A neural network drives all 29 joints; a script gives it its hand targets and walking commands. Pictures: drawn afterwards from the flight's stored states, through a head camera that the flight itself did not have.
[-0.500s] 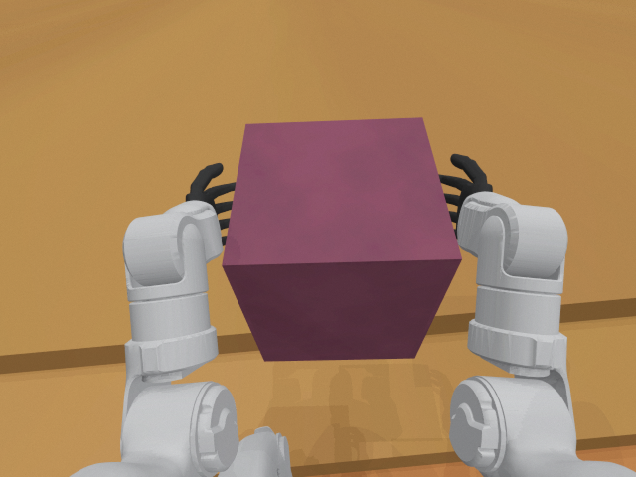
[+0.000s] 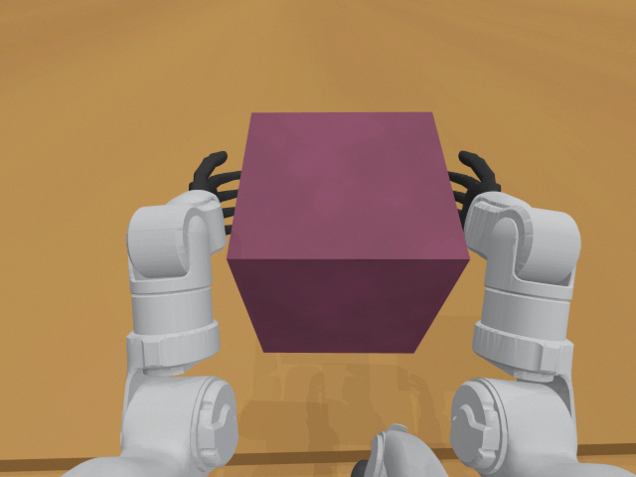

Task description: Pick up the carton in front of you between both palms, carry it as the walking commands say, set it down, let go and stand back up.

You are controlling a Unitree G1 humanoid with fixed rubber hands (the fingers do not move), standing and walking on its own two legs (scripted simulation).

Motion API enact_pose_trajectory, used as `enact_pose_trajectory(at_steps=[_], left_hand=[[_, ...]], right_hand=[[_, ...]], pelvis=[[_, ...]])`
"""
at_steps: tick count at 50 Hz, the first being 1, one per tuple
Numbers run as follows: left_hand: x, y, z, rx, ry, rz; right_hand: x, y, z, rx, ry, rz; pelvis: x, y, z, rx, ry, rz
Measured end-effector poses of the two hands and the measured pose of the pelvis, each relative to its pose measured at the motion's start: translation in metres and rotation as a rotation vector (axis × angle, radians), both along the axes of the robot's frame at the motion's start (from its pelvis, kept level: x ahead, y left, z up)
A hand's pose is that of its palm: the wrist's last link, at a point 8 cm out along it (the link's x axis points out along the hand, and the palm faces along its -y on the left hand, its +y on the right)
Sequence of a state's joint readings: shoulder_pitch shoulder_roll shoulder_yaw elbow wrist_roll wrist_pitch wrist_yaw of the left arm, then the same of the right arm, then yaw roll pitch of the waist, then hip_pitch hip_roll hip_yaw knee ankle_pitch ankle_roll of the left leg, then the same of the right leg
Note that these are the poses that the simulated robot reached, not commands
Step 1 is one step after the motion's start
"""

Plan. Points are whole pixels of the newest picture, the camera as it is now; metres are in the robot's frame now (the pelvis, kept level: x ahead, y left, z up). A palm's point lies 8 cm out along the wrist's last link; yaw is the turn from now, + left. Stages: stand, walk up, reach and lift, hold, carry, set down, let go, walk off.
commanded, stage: carry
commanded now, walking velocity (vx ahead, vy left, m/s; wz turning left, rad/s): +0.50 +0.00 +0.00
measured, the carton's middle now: (339, 243) +0.37 +0.01 +0.12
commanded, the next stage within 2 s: none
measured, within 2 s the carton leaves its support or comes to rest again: neither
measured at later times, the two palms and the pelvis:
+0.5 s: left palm (249, 23) +0.63 +0.15 +0.30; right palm (456, 43) +0.64 -0.15 +0.28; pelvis +0.28 +0.00 +0.11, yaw +0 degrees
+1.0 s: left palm out of the picture +0.91 +0.17 +0.38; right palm out of the picture +0.90 -0.13 +0.39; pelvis +0.56 +0.03 +0.20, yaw -2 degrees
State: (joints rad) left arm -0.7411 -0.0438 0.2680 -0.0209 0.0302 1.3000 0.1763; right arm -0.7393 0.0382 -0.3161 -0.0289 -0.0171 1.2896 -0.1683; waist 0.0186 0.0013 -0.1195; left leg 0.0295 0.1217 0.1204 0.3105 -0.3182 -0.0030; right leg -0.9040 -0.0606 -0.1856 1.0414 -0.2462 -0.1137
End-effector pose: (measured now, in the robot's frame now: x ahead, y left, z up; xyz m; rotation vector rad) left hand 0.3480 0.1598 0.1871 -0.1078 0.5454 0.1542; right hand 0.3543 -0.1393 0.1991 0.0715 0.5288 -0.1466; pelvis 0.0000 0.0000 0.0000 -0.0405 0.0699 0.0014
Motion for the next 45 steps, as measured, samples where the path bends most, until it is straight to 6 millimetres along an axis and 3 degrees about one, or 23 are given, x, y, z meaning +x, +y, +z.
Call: enact_pose_trajectory(at_steps=[3, 8, 16, 21, 25, 31, 33, 36, 39, 45], left_hand=[[0.034, -0.002, -0.002, 0.032, 0.053, 0.049], [0.072, -0.008, 0.0, 0.046, 0.151, 0.083], [0.157, -0.02, 0.058, 0.028, 0.044, 0.073], [0.218, -0.018, 0.093, 0.059, 0.009, 0.053], [0.278, -0.013, 0.11, 0.072, 0.016, 0.031], [0.384, -0.001, 0.101, 0.05, 0.051, -0.028], [0.413, 0.001, 0.092, 0.023, 0.084, -0.059], [0.441, 0.003, 0.087, -0.02, 0.126, -0.07], [0.463, 0.005, 0.103, -0.034, 0.098, -0.069], [0.518, 0.008, 0.16, -0.032, -0.018, -0.066]], right_hand=[[0.051, -0.002, -0.008, 0.024, 0.049, 0.05], [0.097, -0.007, -0.013, 0.08, 0.147, 0.047], [0.168, -0.02, 0.037, 0.077, 0.04, 0.026], [0.226, -0.018, 0.067, 0.086, 0.006, 0.019], [0.281, -0.014, 0.082, 0.079, 0.015, 0.004], [0.37, -0.002, 0.082, 0.035, 0.053, -0.047], [0.39, 0.001, 0.078, 0.017, 0.088, -0.077], [0.41, 0.004, 0.078, 0.011, 0.128, -0.095], [0.432, 0.005, 0.097, 0.022, 0.099, -0.109], [0.491, 0.009, 0.158, 0.018, -0.017, -0.101]], pelvis=[[0.036, -0.016, 0.007, 0.001, -0.018, -0.002], [0.077, -0.024, 0.042, 0.003, -0.029, 0.008], [0.156, -0.025, 0.083, 0.03, -0.02, 0.02], [0.219, -0.012, 0.098, 0.057, -0.025, 0.005], [0.279, 0.002, 0.106, 0.074, -0.011, -0.005], [0.375, 0.031, 0.104, 0.088, -0.005, -0.016], [0.396, 0.039, 0.112, 0.08, -0.01, -0.02], [0.419, 0.044, 0.134, 0.071, -0.016, -0.023], [0.441, 0.048, 0.157, 0.057, -0.013, -0.036], [0.497, 0.046, 0.189, 0.038, -0.001, -0.046]])
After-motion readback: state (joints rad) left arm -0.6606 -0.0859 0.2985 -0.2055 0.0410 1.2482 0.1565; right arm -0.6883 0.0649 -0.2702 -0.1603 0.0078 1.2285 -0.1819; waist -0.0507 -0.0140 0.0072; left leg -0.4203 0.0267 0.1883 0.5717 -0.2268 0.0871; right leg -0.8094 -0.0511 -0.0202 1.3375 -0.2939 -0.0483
